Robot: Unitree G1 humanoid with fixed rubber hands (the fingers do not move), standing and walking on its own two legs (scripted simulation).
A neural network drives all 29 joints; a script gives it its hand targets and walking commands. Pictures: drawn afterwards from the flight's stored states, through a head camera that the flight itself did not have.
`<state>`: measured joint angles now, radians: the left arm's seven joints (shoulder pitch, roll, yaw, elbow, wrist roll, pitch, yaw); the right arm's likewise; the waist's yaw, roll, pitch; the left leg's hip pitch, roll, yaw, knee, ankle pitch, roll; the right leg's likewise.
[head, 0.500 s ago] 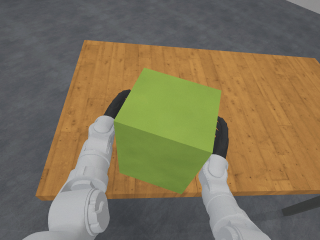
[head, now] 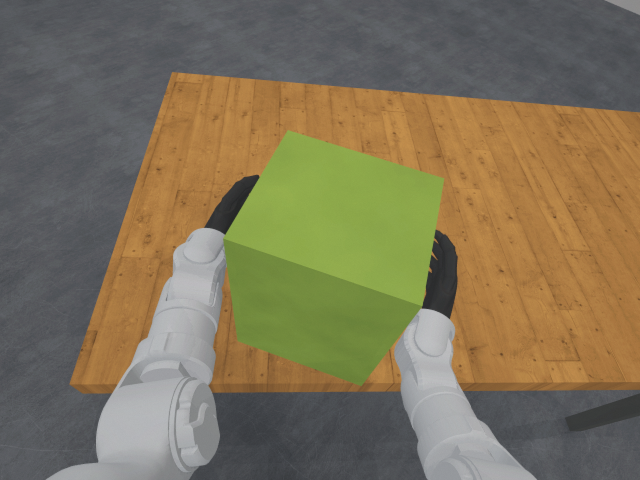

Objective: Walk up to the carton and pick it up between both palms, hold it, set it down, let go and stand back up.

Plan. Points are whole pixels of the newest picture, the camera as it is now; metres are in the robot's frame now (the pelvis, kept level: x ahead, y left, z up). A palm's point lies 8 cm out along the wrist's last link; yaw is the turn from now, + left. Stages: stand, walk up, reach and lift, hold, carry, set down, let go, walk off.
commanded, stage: reach and lift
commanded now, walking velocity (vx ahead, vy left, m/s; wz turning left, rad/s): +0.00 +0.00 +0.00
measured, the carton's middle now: (327, 270) +0.38 -0.02 +0.02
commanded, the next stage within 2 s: none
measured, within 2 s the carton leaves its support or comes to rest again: leaves its support in 0.84 s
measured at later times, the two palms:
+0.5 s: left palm (217, 232) +0.41 +0.12 +0.05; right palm (433, 298) +0.33 -0.15 +0.03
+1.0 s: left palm (223, 231) +0.40 +0.12 +0.06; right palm (440, 299) +0.33 -0.16 +0.03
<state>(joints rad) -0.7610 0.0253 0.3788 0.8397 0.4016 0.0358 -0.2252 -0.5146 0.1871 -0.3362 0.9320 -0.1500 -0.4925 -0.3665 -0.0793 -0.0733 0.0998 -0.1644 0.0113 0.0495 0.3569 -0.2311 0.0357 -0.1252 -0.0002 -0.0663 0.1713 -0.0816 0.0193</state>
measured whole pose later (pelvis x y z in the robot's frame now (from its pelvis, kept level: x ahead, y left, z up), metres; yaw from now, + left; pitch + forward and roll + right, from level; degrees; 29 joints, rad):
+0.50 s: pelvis -0.01 -0.01 +0.00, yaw +0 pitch +5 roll -2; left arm -0.76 0.04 0.35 0.91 0.40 -0.08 -0.19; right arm -0.55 0.16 -0.36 1.06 -0.17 -0.62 -0.37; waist -0.05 -0.06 0.04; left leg -0.22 0.02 0.04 0.36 -0.21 0.03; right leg -0.17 0.01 -0.08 0.16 -0.06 0.01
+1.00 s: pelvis -0.02 -0.01 +0.00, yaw +1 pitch +8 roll -2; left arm -0.81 0.06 0.26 1.03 0.30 -0.12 -0.10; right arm -0.58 0.10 -0.28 1.11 -0.13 -0.58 -0.39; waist -0.05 -0.02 -0.04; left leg -0.32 0.02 0.03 0.35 -0.18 0.02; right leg -0.27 0.01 -0.09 0.16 -0.03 0.00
